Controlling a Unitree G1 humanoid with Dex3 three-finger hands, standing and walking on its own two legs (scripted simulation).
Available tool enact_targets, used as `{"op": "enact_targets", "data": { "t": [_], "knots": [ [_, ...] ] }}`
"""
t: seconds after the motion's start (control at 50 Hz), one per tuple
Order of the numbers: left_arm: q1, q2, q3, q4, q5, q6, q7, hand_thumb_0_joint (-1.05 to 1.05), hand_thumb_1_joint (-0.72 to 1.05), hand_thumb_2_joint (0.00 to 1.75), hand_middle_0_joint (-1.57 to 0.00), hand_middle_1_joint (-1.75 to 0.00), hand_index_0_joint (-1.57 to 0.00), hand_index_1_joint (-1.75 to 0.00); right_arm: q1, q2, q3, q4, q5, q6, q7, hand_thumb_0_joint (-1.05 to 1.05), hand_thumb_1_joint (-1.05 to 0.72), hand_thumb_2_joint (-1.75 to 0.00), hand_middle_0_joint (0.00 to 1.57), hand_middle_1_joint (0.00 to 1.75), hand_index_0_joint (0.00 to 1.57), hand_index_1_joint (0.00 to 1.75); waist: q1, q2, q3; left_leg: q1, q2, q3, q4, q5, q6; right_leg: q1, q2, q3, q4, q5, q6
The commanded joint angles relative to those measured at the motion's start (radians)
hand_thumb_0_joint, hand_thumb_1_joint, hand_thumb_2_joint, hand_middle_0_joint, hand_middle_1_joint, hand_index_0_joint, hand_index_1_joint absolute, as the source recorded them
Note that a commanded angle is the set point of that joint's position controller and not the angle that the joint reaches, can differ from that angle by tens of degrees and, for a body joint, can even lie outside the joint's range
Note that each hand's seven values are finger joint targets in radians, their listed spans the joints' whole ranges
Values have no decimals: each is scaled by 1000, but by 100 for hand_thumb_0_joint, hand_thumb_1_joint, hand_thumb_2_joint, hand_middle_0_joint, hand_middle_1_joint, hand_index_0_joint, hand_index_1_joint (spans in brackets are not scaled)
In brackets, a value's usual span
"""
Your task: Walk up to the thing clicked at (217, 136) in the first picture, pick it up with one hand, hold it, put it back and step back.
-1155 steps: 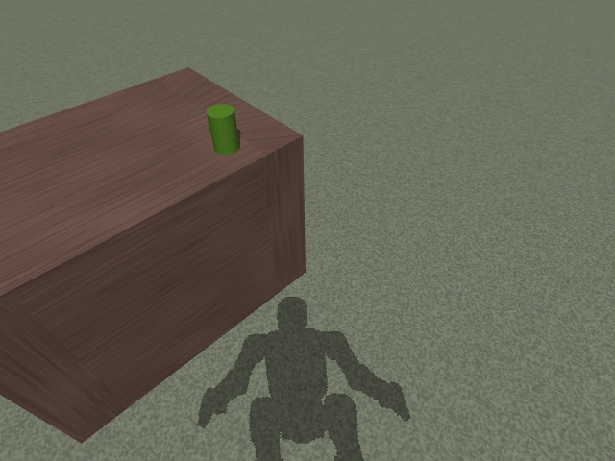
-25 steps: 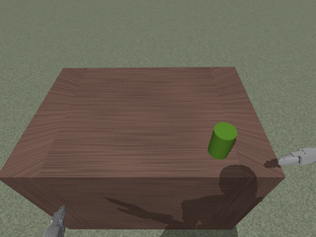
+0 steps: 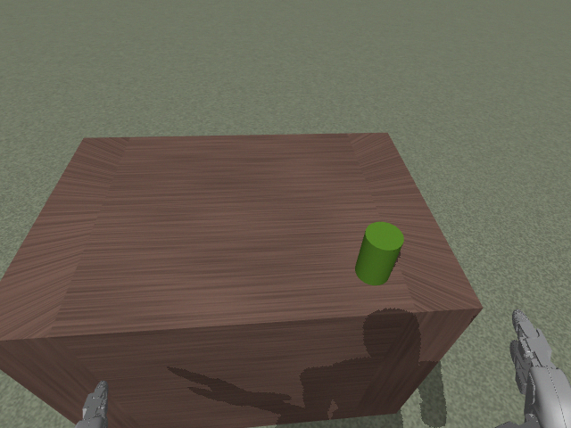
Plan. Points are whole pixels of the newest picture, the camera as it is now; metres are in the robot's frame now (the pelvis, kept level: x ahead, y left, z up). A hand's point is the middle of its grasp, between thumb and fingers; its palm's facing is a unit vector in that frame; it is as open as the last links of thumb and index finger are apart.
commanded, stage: sink last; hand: right
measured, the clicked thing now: (377, 254) +0.45 -0.19 -0.05
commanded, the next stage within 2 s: home in 0.26 s
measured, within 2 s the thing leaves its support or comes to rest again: neither
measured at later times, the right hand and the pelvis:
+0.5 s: hand (512, 398) +0.16 -0.26 +0.03, palm faces +0.32 +0.88 -0.36, open 17.4 cm; pelvis -0.01 +0.00 +0.01, yaw +1 degrees
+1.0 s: hand (411, 414) +0.18 -0.17 -0.08, palm faces +0.07 +0.98 -0.20, open 17.4 cm; pelvis +0.00 +0.00 +0.01, yaw +2 degrees
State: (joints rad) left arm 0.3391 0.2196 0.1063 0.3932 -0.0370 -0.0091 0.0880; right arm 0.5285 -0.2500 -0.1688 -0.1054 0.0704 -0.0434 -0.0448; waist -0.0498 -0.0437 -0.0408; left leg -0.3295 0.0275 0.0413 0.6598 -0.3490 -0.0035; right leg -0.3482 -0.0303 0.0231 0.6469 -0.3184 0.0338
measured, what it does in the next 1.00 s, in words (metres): stands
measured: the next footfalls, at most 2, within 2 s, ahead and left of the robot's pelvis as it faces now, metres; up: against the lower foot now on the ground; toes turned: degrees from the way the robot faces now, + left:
none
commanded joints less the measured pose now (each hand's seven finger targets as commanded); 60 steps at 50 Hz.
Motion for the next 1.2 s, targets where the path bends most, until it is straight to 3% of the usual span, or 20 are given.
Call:
{"op": "enact_targets", "data": {
  "t": [0.0,0.06,0.08,0.12,0.16,0.18,0.34,0.38,0.48,0.62,0.7,0.76,0.86,0.92,0.94,0.96,0.98,1.06,1.1,1.18],
  "knots": [
    [-54,185,110,-179,12,-74,32,0,-51,5,-5,-5,-5,-5,-112,-225,-171,-195,-7,-81,-27,0,58,-5,5,6,5,6,33,75,-25,-35,3,-5,-163,78,-13,46,42,-66,-96,80,-47],
    [-61,111,44,-131,16,-83,26,0,-52,5,-5,-5,-5,-5,-100,-223,-172,-172,-12,-98,-28,0,59,-5,5,6,5,6,-1,46,-4,-25,15,-19,-182,25,-9,34,48,-71,-101,61,-40],
    [-78,121,54,-145,17,-89,27,0,-53,6,-5,-5,-5,-5,-121,-220,-169,-183,-9,-110,-27,0,60,-5,5,6,5,6,6,69,-6,-26,20,-27,-192,6,-10,35,48,-72,-98,58,-39],
    [-86,81,13,-116,19,-97,21,0,-53,6,-5,-5,-5,-5,-103,-230,-191,-136,-13,-122,-29,0,60,-5,5,6,5,6,-7,75,5,-14,26,-40,-209,-13,-12,23,51,-77,-100,53,-39],
    [-109,99,24,-111,23,-105,23,0,-54,6,-5,-5,-5,-5,-134,-251,-209,-174,-14,-143,-30,0,59,-5,5,6,5,6,-9,50,-4,-4,32,-50,-218,-22,-11,28,53,-79,-108,48,-35],
    [-101,140,64,-92,25,-110,26,0,-54,7,-5,-5,-5,-5,-118,-261,-228,-146,-12,-150,-29,0,59,-5,5,6,5,6,-4,50,-1,-9,24,-40,-213,-15,-8,42,48,-74,-117,52,-37],
    [-93,130,38,-133,20,-137,16,0,-53,8,-5,-5,-4,-6,-117,-211,-195,-27,-18,-194,-18,0,53,-6,5,6,5,6,8,93,13,7,-4,6,-222,21,-5,87,37,-63,-171,77,-40],
    [-82,93,-1,-129,20,-141,11,0,-37,24,-13,-18,-13,-18,-141,-193,-163,-26,-19,-208,-13,0,50,-9,6,6,6,6,14,65,27,10,-4,3,-231,22,-2,93,41,-69,-183,72,-40],
    [-131,15,-91,-75,24,-155,0,0,3,54,-14,-19,-14,-19,-144,-144,-91,58,-31,-209,-7,0,52,-8,6,6,6,6,15,22,44,13,-9,2,-241,18,4,85,40,-72,-204,57,-40],
    [-186,142,0,25,35,-167,9,0,59,75,-17,-25,-17,-25,-195,-86,20,235,-50,-165,-10,0,52,-8,6,6,6,6,68,39,-26,40,-38,36,-198,129,7,119,11,-43,-215,113,-38],
    [-206,99,-31,12,32,-165,10,0,84,87,-19,-28,-19,-29,-293,-74,64,313,-62,-150,-17,0,55,-5,5,5,5,5,66,54,-85,76,-27,24,-197,203,4,158,17,-49,-190,190,-39],
    [-201,53,-71,49,30,-153,6,0,90,90,-20,-29,-20,-30,-336,-52,92,409,-65,-132,-20,0,57,-4,5,5,5,5,59,31,-90,88,-25,19,-193,231,5,152,20,-54,-190,214,-37],
    [-236,43,-83,55,26,-134,-8,0,90,90,-20,-30,-20,-30,-344,-50,112,508,-64,-103,-26,0,56,-5,5,5,5,5,38,-12,-80,133,-29,21,-210,237,11,126,17,-58,-213,222,-28],
    [-246,46,-81,63,22,-116,-15,0,90,90,-20,-30,-20,-30,-354,-88,93,491,-60,-97,-30,0,55,-6,5,5,5,5,27,-37,-88,157,-22,11,-234,252,9,138,28,-72,-217,233,-29],
    [-176,131,-55,146,34,-105,-12,0,90,90,-20,-30,-20,-30,-334,-122,2,454,-56,-104,-53,0,56,-5,5,5,5,5,15,-18,-45,151,-32,6,-234,227,9,134,31,-77,-214,198,-31],
    [-195,100,-78,128,31,-103,-16,0,90,90,-20,-30,-20,-30,-270,-19,108,544,-60,-93,-43,0,53,-7,6,6,6,6,43,41,10,129,-35,8,-245,208,5,109,29,-79,-218,176,-38],
    [-200,91,-80,127,29,-105,-23,0,90,90,-20,-30,-20,-30,-302,22,156,517,-54,-93,-37,0,54,-6,5,5,5,5,55,35,19,115,-36,11,-250,188,5,110,28,-81,-228,150,-37],
    [-206,104,-71,143,29,-84,-23,0,90,90,-20,-30,-20,-30,-343,-37,106,487,-57,-104,-49,0,54,-6,5,5,5,5,40,41,-24,128,-27,0,-249,223,1,135,35,-84,-220,183,-41],
    [-207,102,-70,143,30,-79,-23,0,90,90,-20,-30,-20,-30,-362,0,135,500,-57,-106,-45,0,54,-6,5,5,5,5,52,77,-43,123,-31,4,-237,250,-1,149,30,-76,-209,207,-43],
    [-202,111,-65,159,29,-63,-18,0,90,90,-20,-30,-20,-30,-403,-26,113,503,-59,-104,-55,0,54,-6,5,5,5,5,48,70,-91,140,-32,4,-222,306,0,176,29,-72,-206,264,-42]
  ]
}}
